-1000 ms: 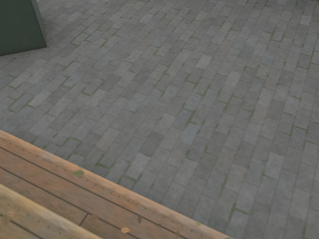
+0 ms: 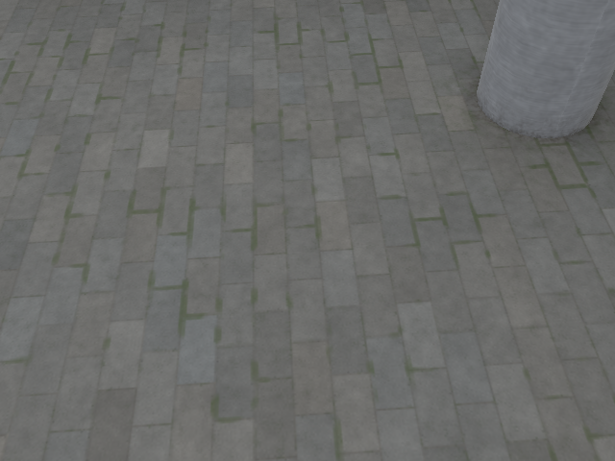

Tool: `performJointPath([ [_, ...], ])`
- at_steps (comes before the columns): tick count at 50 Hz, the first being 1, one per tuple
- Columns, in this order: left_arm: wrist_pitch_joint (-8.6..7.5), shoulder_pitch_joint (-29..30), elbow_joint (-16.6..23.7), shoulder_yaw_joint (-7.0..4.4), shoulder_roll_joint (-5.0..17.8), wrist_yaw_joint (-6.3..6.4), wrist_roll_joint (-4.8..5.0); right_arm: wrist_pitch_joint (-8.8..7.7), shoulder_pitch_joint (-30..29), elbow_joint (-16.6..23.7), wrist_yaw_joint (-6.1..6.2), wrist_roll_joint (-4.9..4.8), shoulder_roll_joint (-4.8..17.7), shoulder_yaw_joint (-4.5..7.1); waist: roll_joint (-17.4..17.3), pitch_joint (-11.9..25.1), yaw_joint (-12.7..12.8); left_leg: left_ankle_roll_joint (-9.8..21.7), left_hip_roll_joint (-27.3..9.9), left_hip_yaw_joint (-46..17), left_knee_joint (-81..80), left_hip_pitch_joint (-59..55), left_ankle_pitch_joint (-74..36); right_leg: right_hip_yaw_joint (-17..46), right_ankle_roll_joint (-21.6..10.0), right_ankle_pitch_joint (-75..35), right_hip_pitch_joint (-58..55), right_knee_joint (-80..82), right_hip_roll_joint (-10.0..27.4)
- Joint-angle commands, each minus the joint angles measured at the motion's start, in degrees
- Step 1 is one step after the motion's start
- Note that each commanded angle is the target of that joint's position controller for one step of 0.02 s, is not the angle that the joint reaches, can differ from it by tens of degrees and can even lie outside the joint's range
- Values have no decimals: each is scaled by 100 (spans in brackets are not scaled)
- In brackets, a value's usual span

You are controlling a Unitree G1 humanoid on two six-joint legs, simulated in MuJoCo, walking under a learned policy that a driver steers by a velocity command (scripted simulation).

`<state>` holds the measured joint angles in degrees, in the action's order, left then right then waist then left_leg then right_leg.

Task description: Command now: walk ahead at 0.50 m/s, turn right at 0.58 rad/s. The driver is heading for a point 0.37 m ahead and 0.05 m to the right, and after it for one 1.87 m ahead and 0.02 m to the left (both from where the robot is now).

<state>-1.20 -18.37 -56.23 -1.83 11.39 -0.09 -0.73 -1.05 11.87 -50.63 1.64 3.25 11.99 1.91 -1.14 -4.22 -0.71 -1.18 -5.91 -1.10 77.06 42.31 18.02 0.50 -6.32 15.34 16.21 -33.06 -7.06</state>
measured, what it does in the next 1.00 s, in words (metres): goes down, turning right: left foot 0.16 m lower, then right foot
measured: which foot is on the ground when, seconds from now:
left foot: up 0.00-0.40, down 0.42-0.88, up 0.90-1.00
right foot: down 0.00-0.44, up 0.46-0.86, down 0.88-1.00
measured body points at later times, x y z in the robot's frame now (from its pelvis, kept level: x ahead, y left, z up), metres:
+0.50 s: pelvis +0.31 +0.11 -0.15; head +0.32 +0.13 +0.29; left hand +0.34 +0.38 -0.31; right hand +0.39 -0.17 -0.26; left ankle +0.38 +0.22 -0.89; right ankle +0.10 -0.01 -0.64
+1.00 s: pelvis +0.55 +0.04 -0.15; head +0.57 +0.01 +0.29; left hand +0.81 +0.16 -0.26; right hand +0.39 -0.13 -0.31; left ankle +0.50 +0.19 -0.80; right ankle +0.55 -0.03 -0.89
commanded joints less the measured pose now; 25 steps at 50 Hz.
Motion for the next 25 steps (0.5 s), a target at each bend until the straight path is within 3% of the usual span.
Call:
performJointPath([
  [1, -200, 412, 507, -232, 1134, 52, 84, 45, 859, 68, -108, 45, 294, 40, 587, 693, -458, -175, 78, 57, -1492, -1556, -1466, 1413, -1112, -3319, 867, 1328, 1394],
  [2, -194, 208, 494, -262, 1103, 27, 23, 54, 1192, -163, -150, -81, 416, 112, 662, 889, -402, -86, 46, 30, -1220, -1383, -2087, 1536, -1174, -2965, 455, 1178, 1438],
  [3, -170, 115, 581, -246, 1009, 10, 61, 52, 662, 31, -155, -128, 550, 147, 418, 695, -250, -62, -20, -89, -1412, -1067, -2111, 1831, -1216, -2325, 359, 1234, 1462],
  [4, -194, -457, 362, -228, 860, 35, 9, 33, -308, 363, -187, -144, 807, 277, 295, 313, 149, -59, -149, -531, -1806, 364, -2788, 2438, -1342, -757, -598, 939, 1458],
  [5, -187, -909, 315, -224, 853, 55, -35, 30, -963, 591, -219, -116, 835, 306, 258, 132, 442, -105, -146, -671, -2080, 1316, -2436, 2935, -1450, 232, -1313, 975, 1597],
  [6, -172, -1245, 309, -258, 918, 63, -86, 18, -1382, 740, -256, -66, 830, 318, 317, -13, 678, -141, -126, -815, -2272, 1916, -2129, 3309, -1544, 931, -1750, 965, 1677],
  [7, -190, -1417, 330, -291, 982, 98, -120, -23, -1572, 806, -294, -50, 844, 345, 319, -108, 748, -187, -110, -934, -2448, 2150, -2029, 3540, -1597, 1068, -1929, 923, 1726],
  [8, -225, -1243, 354, -265, 883, 180, -86, -68, -1592, 865, -341, -36, 793, 309, 122, -217, 610, -248, -35, -897, -3129, 1515, -2735, 3314, -1481, 1097, -1212, 735, 1529],
  [10, -278, -912, 478, -234, 836, 160, -123, -144, -1418, 807, -446, 1, 555, 263, 207, -47, 499, -142, 158, -714, -3459, 143, -3689, 2930, -1260, 1080, -189, 279, 1160],
  [11, -298, -742, 582, -237, 874, 141, -110, -135, -1348, 768, -479, 0, 490, 236, 325, 118, 477, -94, 265, -594, -3525, -406, -3862, 2798, -1152, 1116, 141, 94, 1000],
  [13, -297, -708, 682, -223, 880, 113, -127, -140, -1488, 850, -521, -34, 408, 184, 441, 87, 601, -28, 400, -541, -4041, -1053, -3727, 2624, -948, 1205, 476, -266, 783],
  [15, -269, -772, 743, -231, 894, 180, -189, -200, -1615, 960, -534, -199, 382, 141, 664, -75, 761, -42, 325, -689, -4851, -1576, -3702, 2630, -721, 1203, 461, -500, 694],
  [17, -196, -901, 674, -227, 873, 317, -264, -284, -1541, 885, -455, -347, 532, 204, 720, -222, 849, -29, 16, -995, -5885, -1698, -4038, 2885, -599, 1139, -217, -1013, 691],
  [18, -153, -957, 609, -213, 843, 378, -282, -295, -1226, 742, -374, -450, 646, 268, 652, -247, 774, -29, -131, -974, -6418, -1839, -4233, 2878, -572, 835, -591, -1480, 654],
  [19, -97, -1095, 504, -226, 857, 376, -293, -319, -657, 497, -310, -446, 747, 324, 278, -166, 573, -32, -113, -778, -6949, -2518, -4472, 2673, -536, 553, -536, -2324, 443],
  [20, -53, -1339, 376, -266, 910, 270, -266, -304, 50, 243, -228, -349, 895, 408, -171, 235, 299, -104, 118, -335, -6686, -3638, -4182, 2163, -456, 514, -182, -3454, 188],
  [21, -45, -1586, 251, -274, 778, 186, -198, -309, 1036, -57, -222, -179, 1060, 461, -514, 665, -78, -42, -191, -611, -6093, -5098, -4284, 1672, -336, 2115, 882, -5096, -114],
  [22, -99, -2170, 149, -258, 402, 115, 34, -344, 1973, -324, -302, -29, 1255, 462, -1141, 1502, 19, -264, -683, -687, -3881, -6933, -6064, 1201, -99, 3962, 2589, -7301, -397],
  [23, -157, -1968, 468, -221, 526, 253, 252, -311, 2373, -372, -374, -189, 1620, 601, -2058, 2017, -232, 52, -1479, -2118, -4109, -7092, -4370, 697, -29, 3177, 3606, -8220, -88],
  [24, -141, -1565, 441, -154, 516, 310, -22, -285, 2116, -318, -373, -241, 1377, 566, -1676, 1439, -185, 275, -1501, -2836, -4856, -6117, -2372, 325, 47, 2295, 4254, -8607, 290],
  [25, -134, -952, 638, -144, 508, 250, -117, -297, 1670, -203, -276, -186, 1305, 529, -1501, 1107, -111, 916, -1780, -3373, -5455, -5741, -497, 109, 124, 1822, 4968, -8623, 344],
])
